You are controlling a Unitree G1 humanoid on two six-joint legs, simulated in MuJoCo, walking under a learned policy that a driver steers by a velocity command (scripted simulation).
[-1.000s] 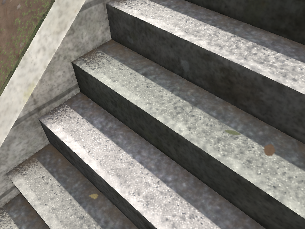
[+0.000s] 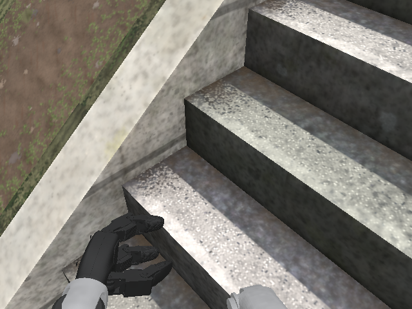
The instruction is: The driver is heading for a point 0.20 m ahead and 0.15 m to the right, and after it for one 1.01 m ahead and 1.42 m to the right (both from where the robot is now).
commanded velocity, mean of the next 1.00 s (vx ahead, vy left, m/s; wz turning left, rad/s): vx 0.15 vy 0.00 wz -0.48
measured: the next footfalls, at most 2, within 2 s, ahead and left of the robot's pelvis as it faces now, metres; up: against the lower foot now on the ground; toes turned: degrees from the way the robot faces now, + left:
right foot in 0.26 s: +0.17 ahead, -0.08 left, +0.19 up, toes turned -13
left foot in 0.68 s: +0.25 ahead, +0.22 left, +0.00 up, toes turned -16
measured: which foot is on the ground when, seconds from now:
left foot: down 0.00-0.28, up 0.30-0.66, down 0.68-1.00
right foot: up 0.00-0.24, down 0.26-0.70, up 0.72-1.00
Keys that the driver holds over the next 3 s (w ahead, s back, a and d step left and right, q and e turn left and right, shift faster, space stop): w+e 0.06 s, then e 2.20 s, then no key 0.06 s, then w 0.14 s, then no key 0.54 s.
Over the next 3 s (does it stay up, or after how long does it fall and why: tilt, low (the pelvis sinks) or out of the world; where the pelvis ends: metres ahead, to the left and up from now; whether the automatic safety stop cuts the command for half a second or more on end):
stays up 0.36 -0.13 0.30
